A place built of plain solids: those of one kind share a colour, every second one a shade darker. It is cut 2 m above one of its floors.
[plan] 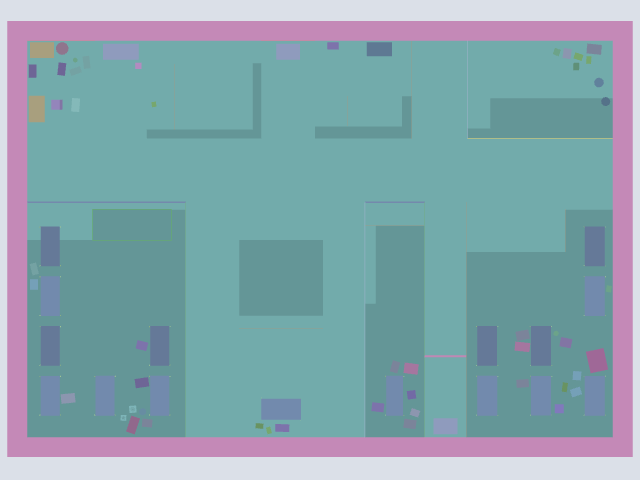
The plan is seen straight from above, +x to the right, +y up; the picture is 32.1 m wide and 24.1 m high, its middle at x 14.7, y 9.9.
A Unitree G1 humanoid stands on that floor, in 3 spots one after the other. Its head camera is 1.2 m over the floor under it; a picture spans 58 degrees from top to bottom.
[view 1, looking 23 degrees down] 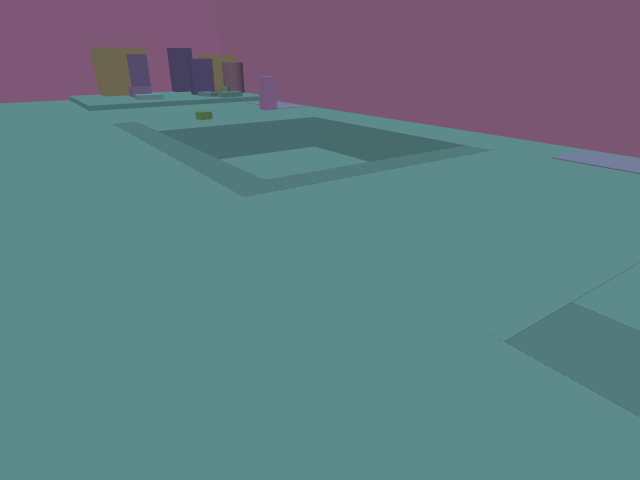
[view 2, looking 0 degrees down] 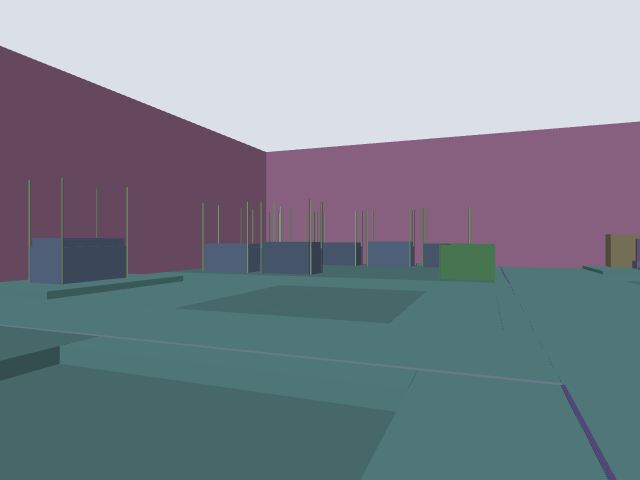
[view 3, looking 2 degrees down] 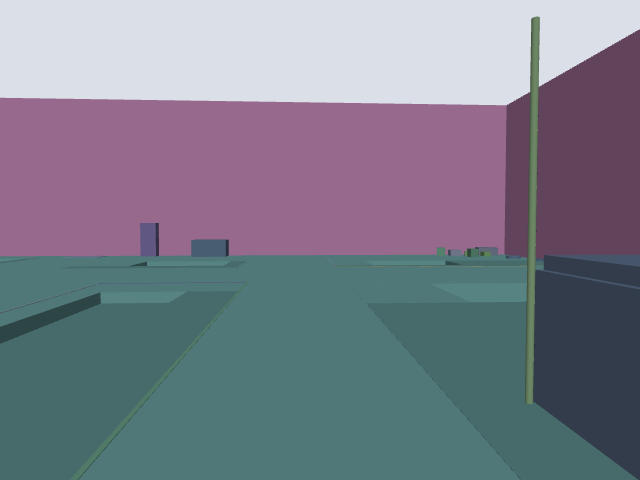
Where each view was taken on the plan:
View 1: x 15.31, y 13.37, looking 145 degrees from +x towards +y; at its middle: floor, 3.07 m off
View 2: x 21.02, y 11.21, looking -159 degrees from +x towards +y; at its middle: wall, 22.52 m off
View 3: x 21.00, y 2.75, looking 87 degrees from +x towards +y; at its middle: wall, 17.18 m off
